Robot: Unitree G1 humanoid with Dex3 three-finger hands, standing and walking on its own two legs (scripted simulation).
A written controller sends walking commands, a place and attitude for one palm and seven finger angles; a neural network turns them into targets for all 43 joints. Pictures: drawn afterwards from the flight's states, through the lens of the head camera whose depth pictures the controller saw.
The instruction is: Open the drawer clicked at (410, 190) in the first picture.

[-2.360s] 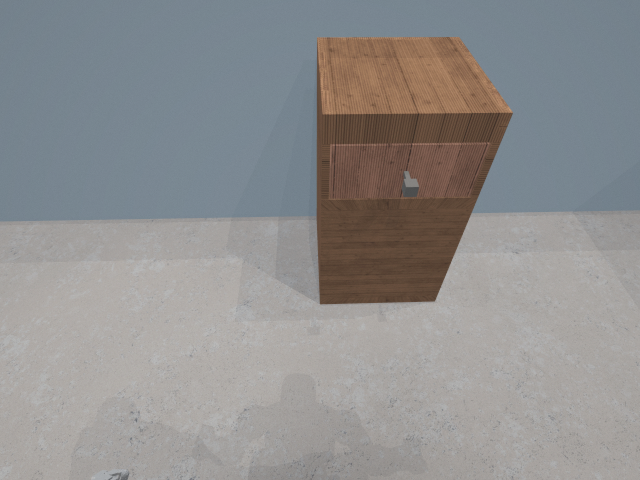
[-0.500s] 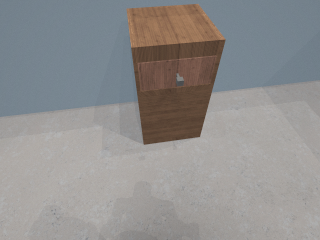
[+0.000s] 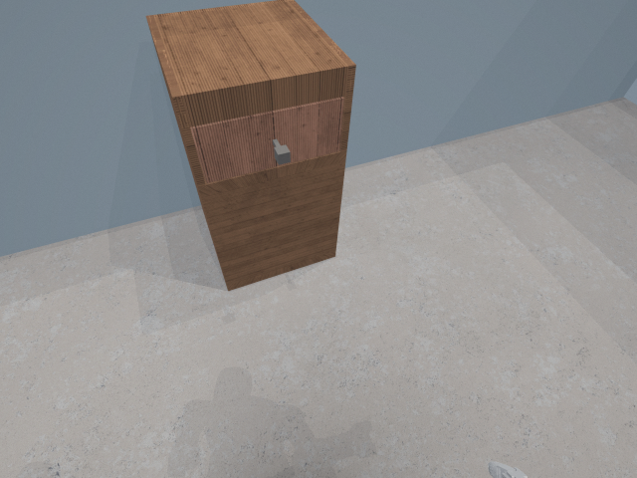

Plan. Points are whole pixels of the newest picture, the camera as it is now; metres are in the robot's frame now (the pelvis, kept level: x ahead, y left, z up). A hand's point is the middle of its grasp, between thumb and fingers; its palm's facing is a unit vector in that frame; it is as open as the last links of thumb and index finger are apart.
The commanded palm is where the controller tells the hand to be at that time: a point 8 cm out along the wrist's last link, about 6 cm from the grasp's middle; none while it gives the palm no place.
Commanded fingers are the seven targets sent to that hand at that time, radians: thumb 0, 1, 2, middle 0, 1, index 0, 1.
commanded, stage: walk to a spot facing it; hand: left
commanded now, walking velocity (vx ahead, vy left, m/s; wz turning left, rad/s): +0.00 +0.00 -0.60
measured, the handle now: (279, 150) +0.86 +0.19 -0.15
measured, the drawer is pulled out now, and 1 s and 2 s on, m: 0.00 0.00 0.00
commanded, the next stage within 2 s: none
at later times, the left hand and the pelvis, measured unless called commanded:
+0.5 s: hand (218, 473) +0.15 +0.16 -0.16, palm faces -0.36 -0.91 -0.21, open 7.4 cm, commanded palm none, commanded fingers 0.00 0.90 0.90 -0.20 -0.30 -0.20 -0.30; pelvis -0.03 +0.01 +0.00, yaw -21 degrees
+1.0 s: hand (226, 462) +0.16 +0.15 -0.18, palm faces -0.54 -0.82 -0.16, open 7.4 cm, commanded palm none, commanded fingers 0.00 0.90 0.90 -0.20 -0.30 -0.20 -0.30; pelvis +0.01 +0.01 +0.00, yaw -38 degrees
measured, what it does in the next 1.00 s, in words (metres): steps on the spot, turning right: left foot, then right foot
